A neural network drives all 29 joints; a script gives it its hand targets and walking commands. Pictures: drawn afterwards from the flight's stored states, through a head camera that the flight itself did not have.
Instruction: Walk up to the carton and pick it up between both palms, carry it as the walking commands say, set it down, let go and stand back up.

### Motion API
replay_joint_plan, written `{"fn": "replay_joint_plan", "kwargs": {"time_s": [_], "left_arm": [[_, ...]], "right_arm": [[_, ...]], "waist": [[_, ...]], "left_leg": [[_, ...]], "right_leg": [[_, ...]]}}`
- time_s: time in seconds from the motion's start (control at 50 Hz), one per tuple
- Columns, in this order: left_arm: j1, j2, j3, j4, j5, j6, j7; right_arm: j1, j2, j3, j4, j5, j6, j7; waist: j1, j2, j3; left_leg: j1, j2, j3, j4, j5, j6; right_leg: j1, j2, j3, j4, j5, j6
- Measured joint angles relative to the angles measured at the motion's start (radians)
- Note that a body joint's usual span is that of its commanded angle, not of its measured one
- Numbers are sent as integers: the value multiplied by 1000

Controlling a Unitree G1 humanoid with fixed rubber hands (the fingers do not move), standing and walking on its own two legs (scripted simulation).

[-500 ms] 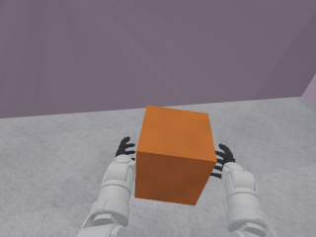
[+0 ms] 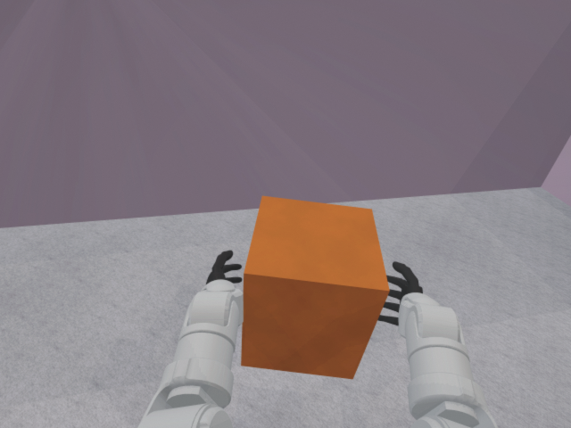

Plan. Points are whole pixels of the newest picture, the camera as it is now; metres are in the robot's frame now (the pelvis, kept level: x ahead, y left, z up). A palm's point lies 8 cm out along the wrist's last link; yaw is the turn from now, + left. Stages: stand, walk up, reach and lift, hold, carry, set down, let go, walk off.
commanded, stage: reach and lift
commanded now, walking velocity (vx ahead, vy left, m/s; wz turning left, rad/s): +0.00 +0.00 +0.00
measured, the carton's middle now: (307, 286) +0.41 -0.02 -0.01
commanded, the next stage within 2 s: hold in 0.94 s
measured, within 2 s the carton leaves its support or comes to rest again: neither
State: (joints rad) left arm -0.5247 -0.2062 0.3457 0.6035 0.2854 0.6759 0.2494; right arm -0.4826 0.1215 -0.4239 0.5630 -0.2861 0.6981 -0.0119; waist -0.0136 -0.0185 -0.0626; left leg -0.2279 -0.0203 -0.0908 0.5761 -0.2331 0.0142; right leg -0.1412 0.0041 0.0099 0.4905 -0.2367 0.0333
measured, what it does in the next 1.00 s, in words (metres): stands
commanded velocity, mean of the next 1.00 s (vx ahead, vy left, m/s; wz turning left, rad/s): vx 0.00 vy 0.00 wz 0.00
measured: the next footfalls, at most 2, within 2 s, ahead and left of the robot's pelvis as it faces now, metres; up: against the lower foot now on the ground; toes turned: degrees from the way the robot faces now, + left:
none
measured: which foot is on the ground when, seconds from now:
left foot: down 0.00-1.00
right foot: down 0.00-1.00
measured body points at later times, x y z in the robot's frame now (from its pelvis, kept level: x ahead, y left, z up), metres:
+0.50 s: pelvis +0.00 +0.00 +0.00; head -0.07 +0.02 +0.45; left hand +0.33 +0.13 +0.05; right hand +0.32 -0.16 +0.06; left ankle +0.06 +0.11 -0.73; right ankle +0.03 -0.14 -0.73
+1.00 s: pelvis +0.00 +0.00 +0.00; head -0.07 +0.02 +0.45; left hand +0.31 +0.14 +0.05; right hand +0.30 -0.16 +0.05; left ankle +0.06 +0.11 -0.73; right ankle +0.03 -0.14 -0.73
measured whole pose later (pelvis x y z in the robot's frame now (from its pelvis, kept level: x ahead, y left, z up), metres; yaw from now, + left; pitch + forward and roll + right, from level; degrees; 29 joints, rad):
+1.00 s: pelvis +0.00 +0.00 +0.00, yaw +0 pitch -7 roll -2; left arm -0.43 -0.21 0.34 0.48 0.29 0.71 0.19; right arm -0.39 0.15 -0.35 0.46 -0.29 0.71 0.02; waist -0.01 -0.01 -0.05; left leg -0.21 -0.02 -0.09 0.55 -0.22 0.01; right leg -0.13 0.00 0.01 0.47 -0.22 0.03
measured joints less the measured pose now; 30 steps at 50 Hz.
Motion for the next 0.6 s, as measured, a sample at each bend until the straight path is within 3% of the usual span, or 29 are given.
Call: {"fn": "replay_joint_plan", "kwargs": {"time_s": [0.6], "left_arm": [[64, -2, 0, -87, 13, 19, -44]], "right_arm": [[53, 15, 54, -58, 0, 6, 20]], "waist": [[0, -1, 10]], "left_leg": [[5, 0, 0, -18, 11, -2]], "right_leg": [[4, 0, 1, -16, 10, -2]]}}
